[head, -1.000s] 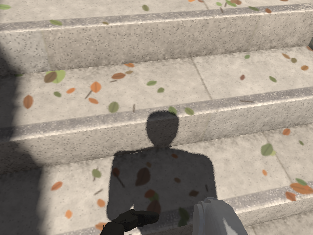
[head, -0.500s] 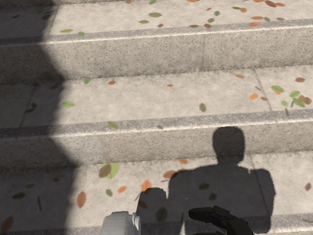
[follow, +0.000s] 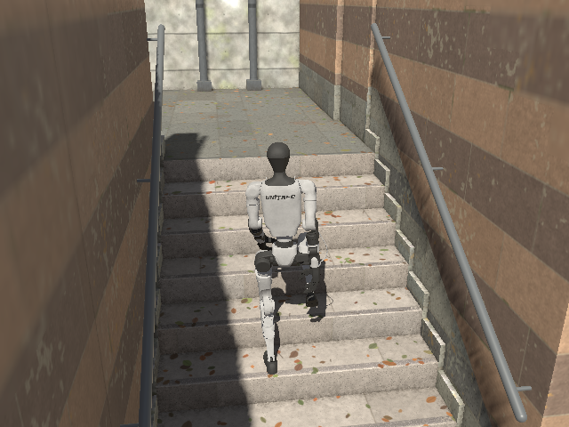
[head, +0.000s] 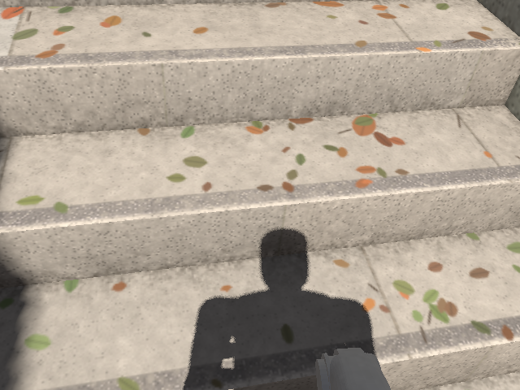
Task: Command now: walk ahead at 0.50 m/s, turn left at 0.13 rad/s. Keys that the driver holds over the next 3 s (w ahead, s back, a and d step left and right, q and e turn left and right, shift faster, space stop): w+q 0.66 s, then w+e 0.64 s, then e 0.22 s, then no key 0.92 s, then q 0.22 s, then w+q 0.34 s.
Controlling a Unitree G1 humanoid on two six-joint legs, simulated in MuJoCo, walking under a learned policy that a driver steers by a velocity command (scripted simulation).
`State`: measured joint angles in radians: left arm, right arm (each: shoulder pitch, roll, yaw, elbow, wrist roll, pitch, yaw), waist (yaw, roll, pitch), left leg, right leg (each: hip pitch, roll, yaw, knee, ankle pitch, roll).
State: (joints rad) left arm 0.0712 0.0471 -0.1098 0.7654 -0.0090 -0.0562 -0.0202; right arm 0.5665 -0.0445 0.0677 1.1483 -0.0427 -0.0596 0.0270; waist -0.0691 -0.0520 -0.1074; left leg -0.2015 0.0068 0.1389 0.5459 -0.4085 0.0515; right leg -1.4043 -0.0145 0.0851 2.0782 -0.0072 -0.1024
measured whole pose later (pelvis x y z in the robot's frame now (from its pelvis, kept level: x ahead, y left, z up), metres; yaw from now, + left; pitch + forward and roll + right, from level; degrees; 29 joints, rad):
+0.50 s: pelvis +0.26 -0.01 +0.17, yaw +15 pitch +2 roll -1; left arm 0.46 0.14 -0.04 1.12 0.07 -0.05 -0.02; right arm 0.05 -0.14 0.04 0.72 0.01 -0.02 0.00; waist 0.01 0.05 -0.12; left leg -1.30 0.01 -0.11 2.09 0.05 0.12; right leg -0.23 -0.10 -0.28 0.55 -0.34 0.00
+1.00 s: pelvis +0.50 +0.15 +0.33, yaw +17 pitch +2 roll -1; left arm 0.13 0.17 -0.01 0.79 -0.04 -0.08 -0.04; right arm 0.46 -0.16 0.01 1.06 -0.06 -0.06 0.04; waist 0.01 -0.04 -0.12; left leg -0.35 0.05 0.22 0.66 -0.35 0.07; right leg -1.05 0.02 0.19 2.05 0.09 -0.18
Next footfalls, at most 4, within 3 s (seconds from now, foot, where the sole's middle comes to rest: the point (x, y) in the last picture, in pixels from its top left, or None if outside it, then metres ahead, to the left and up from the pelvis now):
0.16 right None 0.30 -0.12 -0.60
0.74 left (122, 345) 0.53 0.24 -0.43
1.32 right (167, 179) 0.82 0.16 -0.26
1.84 left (90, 43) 1.08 0.34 -0.09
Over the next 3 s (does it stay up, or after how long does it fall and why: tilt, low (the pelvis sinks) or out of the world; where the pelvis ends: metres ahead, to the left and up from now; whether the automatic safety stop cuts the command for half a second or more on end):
stays up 1.04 0.11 0.67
